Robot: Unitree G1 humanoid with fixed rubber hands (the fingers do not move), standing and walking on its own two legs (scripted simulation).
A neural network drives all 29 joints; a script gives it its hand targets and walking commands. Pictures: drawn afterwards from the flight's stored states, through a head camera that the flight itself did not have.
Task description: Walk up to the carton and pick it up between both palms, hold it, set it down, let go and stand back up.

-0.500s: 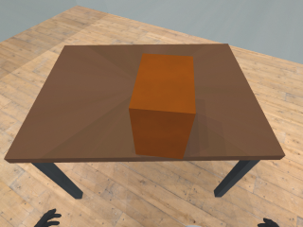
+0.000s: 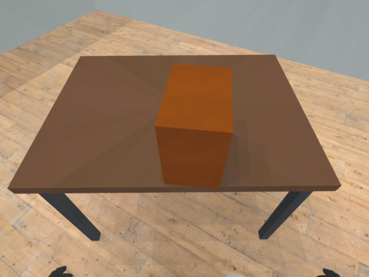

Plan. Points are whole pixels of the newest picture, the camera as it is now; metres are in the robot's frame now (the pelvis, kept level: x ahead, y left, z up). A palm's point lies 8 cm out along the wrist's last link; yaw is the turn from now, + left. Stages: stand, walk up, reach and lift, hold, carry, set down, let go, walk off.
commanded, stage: walk up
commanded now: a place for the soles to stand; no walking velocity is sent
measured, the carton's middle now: (196, 127) +0.50 -0.02 +0.01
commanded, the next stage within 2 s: reach and lift in 0.28 s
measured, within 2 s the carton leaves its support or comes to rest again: neither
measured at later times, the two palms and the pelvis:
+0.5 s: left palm (73, 253) +0.19 +0.27 -0.07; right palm out of the picture +0.13 -0.33 -0.09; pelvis +0.00 -0.02 -0.01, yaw -1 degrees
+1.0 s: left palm (69, 257) +0.18 +0.26 -0.05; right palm (306, 259) +0.17 -0.24 -0.06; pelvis +0.01 +0.01 +0.01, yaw -1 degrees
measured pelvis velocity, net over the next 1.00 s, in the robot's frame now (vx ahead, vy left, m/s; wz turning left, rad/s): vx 0.01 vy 0.01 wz -0.01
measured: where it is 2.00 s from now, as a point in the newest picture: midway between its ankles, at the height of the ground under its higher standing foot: outside the picture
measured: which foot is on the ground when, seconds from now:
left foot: down 0.00-1.00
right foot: down 0.00-1.00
